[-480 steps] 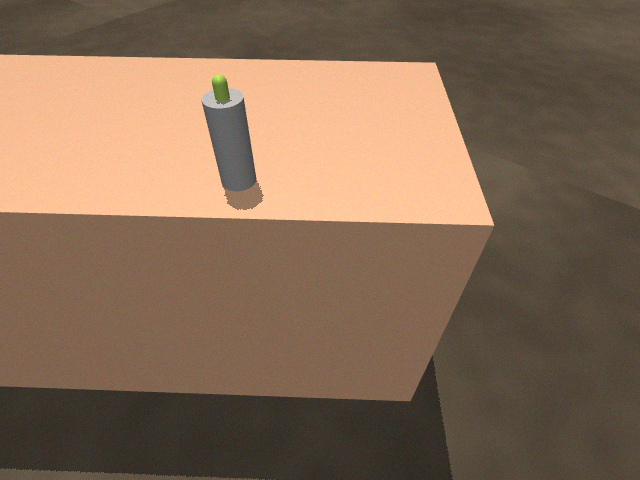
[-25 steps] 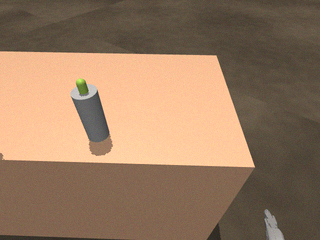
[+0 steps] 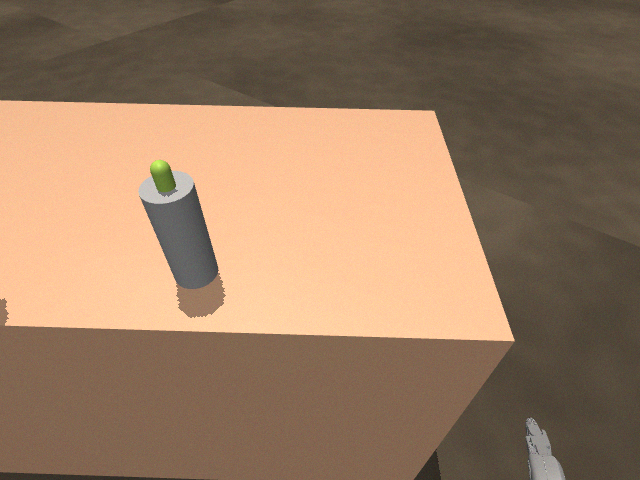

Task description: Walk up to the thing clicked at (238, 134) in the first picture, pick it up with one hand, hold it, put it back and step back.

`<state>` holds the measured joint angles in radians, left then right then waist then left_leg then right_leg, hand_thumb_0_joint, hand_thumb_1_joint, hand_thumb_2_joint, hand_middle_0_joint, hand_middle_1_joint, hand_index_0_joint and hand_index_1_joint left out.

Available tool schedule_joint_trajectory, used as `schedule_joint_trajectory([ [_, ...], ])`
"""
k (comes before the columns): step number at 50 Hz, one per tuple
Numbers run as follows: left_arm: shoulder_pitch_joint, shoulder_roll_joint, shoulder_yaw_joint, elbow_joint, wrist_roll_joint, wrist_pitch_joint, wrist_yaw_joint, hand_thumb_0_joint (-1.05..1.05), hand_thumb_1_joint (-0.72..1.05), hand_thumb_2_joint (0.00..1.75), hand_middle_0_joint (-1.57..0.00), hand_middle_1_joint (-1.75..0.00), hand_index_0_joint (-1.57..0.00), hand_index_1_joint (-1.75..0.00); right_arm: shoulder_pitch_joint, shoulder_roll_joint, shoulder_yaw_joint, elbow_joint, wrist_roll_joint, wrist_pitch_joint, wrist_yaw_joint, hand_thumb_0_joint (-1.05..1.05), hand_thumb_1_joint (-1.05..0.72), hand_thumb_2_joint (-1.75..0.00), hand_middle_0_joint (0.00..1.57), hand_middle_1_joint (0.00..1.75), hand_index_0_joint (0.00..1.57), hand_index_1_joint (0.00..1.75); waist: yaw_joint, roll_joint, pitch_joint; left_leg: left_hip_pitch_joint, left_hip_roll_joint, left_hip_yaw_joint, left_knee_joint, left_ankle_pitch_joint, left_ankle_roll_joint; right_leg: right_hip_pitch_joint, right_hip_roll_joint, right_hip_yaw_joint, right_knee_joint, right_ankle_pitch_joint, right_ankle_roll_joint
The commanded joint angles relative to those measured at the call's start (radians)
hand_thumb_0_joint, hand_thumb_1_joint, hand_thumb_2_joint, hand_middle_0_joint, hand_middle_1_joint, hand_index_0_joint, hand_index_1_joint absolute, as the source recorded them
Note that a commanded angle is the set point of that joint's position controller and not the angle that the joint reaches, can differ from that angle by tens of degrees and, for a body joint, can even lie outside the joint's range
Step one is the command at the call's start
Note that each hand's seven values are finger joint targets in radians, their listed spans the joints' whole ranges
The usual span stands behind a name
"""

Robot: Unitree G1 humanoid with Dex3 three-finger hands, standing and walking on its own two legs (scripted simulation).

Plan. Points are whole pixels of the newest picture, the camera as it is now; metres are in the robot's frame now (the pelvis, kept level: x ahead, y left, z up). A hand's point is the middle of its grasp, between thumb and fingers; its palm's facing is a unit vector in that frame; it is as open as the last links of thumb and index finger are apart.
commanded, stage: go down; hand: left
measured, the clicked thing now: (179, 224) +0.41 +0.21 +0.12
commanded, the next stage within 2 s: approach in 0.86 s
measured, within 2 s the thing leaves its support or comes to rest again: neither
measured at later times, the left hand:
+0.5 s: hand out of the picture +0.29 +0.39 +0.20, palm faces +0.23 -0.97 -0.04, open 17.7 cm
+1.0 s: hand out of the picture +0.29 +0.40 +0.20, palm faces +0.23 -0.97 -0.01, open 17.7 cm
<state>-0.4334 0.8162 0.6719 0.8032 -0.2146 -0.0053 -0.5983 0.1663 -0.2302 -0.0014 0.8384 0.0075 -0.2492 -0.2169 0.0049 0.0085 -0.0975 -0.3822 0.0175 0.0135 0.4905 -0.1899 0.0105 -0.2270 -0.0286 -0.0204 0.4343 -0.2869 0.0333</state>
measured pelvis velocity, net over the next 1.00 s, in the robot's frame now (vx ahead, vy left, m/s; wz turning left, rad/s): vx -0.01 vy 0.00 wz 0.01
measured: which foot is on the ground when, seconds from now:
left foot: down 0.00-1.00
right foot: down 0.00-1.00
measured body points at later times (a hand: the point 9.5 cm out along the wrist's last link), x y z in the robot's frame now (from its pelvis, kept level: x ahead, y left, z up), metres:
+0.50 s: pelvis +0.00 +0.00 +0.00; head -0.01 +0.00 +0.45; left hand +0.27 +0.44 +0.20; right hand +0.16 -0.26 -0.08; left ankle +0.04 +0.11 -0.74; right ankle -0.04 -0.14 -0.74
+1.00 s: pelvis -0.01 +0.00 +0.00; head -0.01 +0.00 +0.45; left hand +0.27 +0.45 +0.20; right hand +0.15 -0.27 -0.08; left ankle +0.04 +0.11 -0.74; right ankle -0.04 -0.14 -0.74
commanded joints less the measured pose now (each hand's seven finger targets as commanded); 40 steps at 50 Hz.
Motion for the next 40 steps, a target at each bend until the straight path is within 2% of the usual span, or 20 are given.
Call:
schedule_joint_trajectory([
  [1,-0.333,0.447,0.104,-0.269,-0.036,-0.050,0.003,0.00,-0.61,0.03,-0.06,-0.03,-0.05,-0.04,-0.061,-0.156,-0.050,-0.139,-0.003,-0.046,-0.019,0.00,0.51,-0.06,0.05,0.05,0.05,0.05,0.012,0.165,-0.259,0.337,-0.017,-0.014,-0.024,0.278,0.015,-0.094,0.037,-0.040,-0.059,0.256,-0.034],
  [2,-0.315,0.454,0.112,-0.272,-0.034,-0.042,0.001,0.00,-0.61,0.02,-0.06,-0.03,-0.06,-0.03,-0.064,-0.185,-0.077,-0.152,-0.003,-0.045,-0.022,0.00,0.51,-0.06,0.05,0.05,0.05,0.05,0.010,0.168,-0.260,0.342,-0.016,-0.014,-0.022,0.283,0.015,-0.093,0.036,-0.038,-0.061,0.259,-0.033],
  [3,-0.305,0.428,0.099,-0.280,-0.030,-0.034,0.003,0.00,-0.61,0.02,-0.06,-0.03,-0.06,-0.04,-0.075,-0.147,-0.046,-0.154,-0.004,-0.046,-0.017,0.00,0.51,-0.06,0.05,0.05,0.05,0.05,0.024,0.167,-0.242,0.329,-0.014,-0.017,-0.027,0.278,0.013,-0.094,0.039,-0.041,-0.057,0.249,-0.037],
  [7,-0.272,0.374,0.075,-0.285,-0.047,-0.007,-0.004,0.00,-0.61,0.02,-0.06,-0.02,-0.05,-0.03,-0.080,-0.152,-0.054,-0.165,0.002,-0.046,-0.022,0.00,0.51,-0.06,0.05,0.05,0.05,0.05,0.009,0.146,-0.213,0.313,-0.011,-0.017,-0.045,0.214,0.013,-0.100,0.040,-0.044,-0.067,0.200,-0.039],
  [8,-0.249,0.399,0.091,-0.270,-0.048,0.002,-0.003,0.00,-0.61,0.01,-0.06,-0.03,-0.06,-0.03,-0.081,-0.164,-0.057,-0.161,0.005,-0.045,-0.025,0.00,0.51,-0.06,0.05,0.05,0.05,0.05,0.018,0.137,-0.184,0.285,-0.014,-0.015,-0.047,0.191,0.012,-0.096,0.038,-0.040,-0.071,0.187,-0.038],
  [9,-0.254,0.378,0.077,-0.279,-0.051,0.007,-0.007,0.00,-0.61,0.02,-0.06,-0.03,-0.05,-0.04,-0.076,-0.123,-0.017,-0.175,0.008,-0.043,-0.019,0.00,0.51,-0.06,0.05,0.05,0.05,0.05,0.019,0.133,-0.184,0.282,-0.015,-0.013,-0.048,0.195,0.015,-0.093,0.039,-0.040,-0.072,0.189,-0.038],
  [14,-0.312,0.420,0.097,-0.329,-0.049,0.022,-0.013,0.00,-0.61,0.01,-0.06,-0.03,-0.06,-0.04,-0.073,-0.163,-0.050,-0.166,0.003,-0.043,-0.032,0.00,0.51,-0.06,0.05,0.05,0.05,0.05,0.011,0.179,-0.207,0.321,-0.013,-0.016,-0.048,0.183,0.010,-0.113,0.037,-0.041,-0.069,0.175,-0.041],
  [17,-0.291,0.387,0.083,-0.314,-0.051,0.037,-0.019,0.00,-0.61,0.02,-0.05,-0.04,-0.05,-0.04,-0.074,-0.132,-0.029,-0.164,0.004,-0.045,-0.032,0.00,0.51,-0.06,0.05,0.05,0.05,0.05,0.013,0.151,-0.197,0.320,-0.016,-0.018,-0.046,0.195,0.013,-0.108,0.036,-0.043,-0.073,0.184,-0.038],
  [19,-0.264,0.374,0.074,-0.291,-0.054,0.047,-0.025,0.00,-0.61,0.01,-0.06,-0.04,-0.06,-0.04,-0.069,-0.165,-0.058,-0.151,0.006,-0.049,-0.037,0.00,0.51,-0.06,0.05,0.05,0.05,0.05,0.008,0.142,-0.169,0.305,-0.012,-0.024,-0.058,0.157,0.010,-0.119,0.040,-0.045,-0.072,0.157,-0.041],
  [20,-0.276,0.366,0.065,-0.278,-0.054,0.052,-0.029,0.00,-0.61,0.01,-0.06,-0.04,-0.06,-0.04,-0.065,-0.140,-0.031,-0.156,0.005,-0.049,-0.035,0.00,0.51,-0.06,0.05,0.05,0.05,0.05,0.001,0.140,-0.181,0.315,-0.015,-0.020,-0.053,0.167,0.013,-0.125,0.037,-0.044,-0.073,0.166,-0.038],
  [23,-0.278,0.394,0.080,-0.273,-0.058,0.059,-0.033,0.00,-0.61,0.00,-0.06,-0.04,-0.06,-0.04,-0.060,-0.167,-0.047,-0.179,0.007,-0.045,-0.042,0.00,0.51,-0.06,0.05,0.05,0.05,0.05,0.001,0.124,-0.172,0.300,-0.017,-0.018,-0.056,0.156,0.015,-0.116,0.037,-0.042,-0.078,0.161,-0.037],
  [25,-0.268,0.392,0.080,-0.248,-0.059,0.060,-0.038,0.00,-0.61,0.01,-0.05,-0.05,-0.06,-0.05,-0.049,-0.125,-0.012,-0.149,0.008,-0.042,-0.037,0.00,0.51,-0.06,0.05,0.05,0.05,0.05,0.012,0.128,-0.158,0.285,-0.021,-0.017,-0.058,0.151,0.017,-0.110,0.034,-0.043,-0.079,0.156,-0.037],
  [26,-0.287,0.401,0.080,-0.255,-0.058,0.057,-0.038,0.00,-0.61,0.00,-0.06,-0.05,-0.07,-0.05,-0.076,-0.165,-0.040,-0.187,0.006,-0.047,-0.043,0.00,0.51,-0.06,0.05,0.05,0.05,0.05,0.005,0.114,-0.159,0.282,-0.023,-0.015,-0.058,0.147,0.017,-0.108,0.033,-0.040,-0.078,0.158,-0.036],
  [28,-0.331,0.424,0.086,-0.277,-0.051,0.050,-0.040,0.00,-0.61,0.01,-0.05,-0.04,-0.06,-0.04,-0.077,-0.137,-0.016,-0.185,0.005,-0.049,-0.042,0.00,0.51,-0.06,0.05,0.05,0.05,0.05,0.012,0.154,-0.174,0.294,-0.025,-0.014,-0.057,0.130,0.013,-0.119,0.031,-0.037,-0.078,0.140,-0.038],
  [30,-0.358,0.455,0.103,-0.288,-0.051,0.054,-0.043,0.00,-0.61,0.01,-0.05,-0.04,-0.05,-0.04,-0.066,-0.153,-0.030,-0.177,0.004,-0.049,-0.046,0.00,0.52,-0.06,0.05,0.05,0.05,0.05,0.012,0.164,-0.184,0.300,-0.024,-0.017,-0.062,0.117,0.012,-0.117,0.031,-0.039,-0.081,0.127,-0.041],
  [33,-0.368,0.435,0.078,-0.254,-0.048,0.066,-0.053,0.00,-0.61,0.01,-0.05,-0.04,-0.06,-0.04,-0.086,-0.166,-0.033,-0.191,0.002,-0.059,-0.051,0.00,0.51,-0.06,0.05,0.05,0.05,0.05,-0.004,0.151,-0.187,0.303,-0.024,-0.019,-0.061,0.109,0.014,-0.115,0.030,-0.038,-0.084,0.130,-0.039],
  [34,-0.359,0.435,0.072,-0.224,-0.045,0.072,-0.058,0.00,-0.61,0.00,-0.06,-0.04,-0.06,-0.04,-0.077,-0.132,-0.008,-0.170,0.005,-0.054,-0.050,0.00,0.51,-0.06,0.05,0.05,0.05,0.05,0.000,0.148,-0.171,0.290,-0.027,-0.018,-0.057,0.119,0.018,-0.119,0.028,-0.035,-0.082,0.142,-0.037],
  [37,-0.312,0.422,0.056,-0.168,-0.051,0.079,-0.073,0.00,-0.61,0.00,-0.06,-0.04,-0.07,-0.04,-0.073,-0.164,-0.025,-0.179,0.006,-0.049,-0.056,0.00,0.51,-0.06,0.05,0.05,0.05,0.05,-0.005,0.127,-0.174,0.281,-0.028,-0.016,-0.052,0.144,0.022,-0.118,0.029,-0.034,-0.075,0.165,-0.036],
  [38,-0.322,0.380,0.024,-0.137,-0.057,0.080,-0.082,0.00,-0.61,0.00,-0.06,-0.04,-0.07,-0.04,-0.060,-0.120,0.007,-0.146,0.010,-0.044,-0.050,0.00,0.51,-0.06,0.05,0.05,0.05,0.05,-0.010,0.114,-0.154,0.274,-0.028,-0.018,-0.054,0.126,0.024,-0.134,0.030,-0.036,-0.080,0.146,-0.035],
  [40,-0.329,0.432,0.061,-0.163,-0.058,0.068,-0.076,0.00,-0.61,0.00,-0.06,-0.04,-0.07,-0.04,-0.074,-0.152,-0.018,-0.171,0.006,-0.045,-0.056,0.00,0.51,-0.06,0.05,0.05,0.05,0.05,0.003,0.110,-0.171,0.267,-0.032,-0.014,-0.051,0.129,0.023,-0.118,0.027,-0.034,-0.077,0.150,-0.034],
])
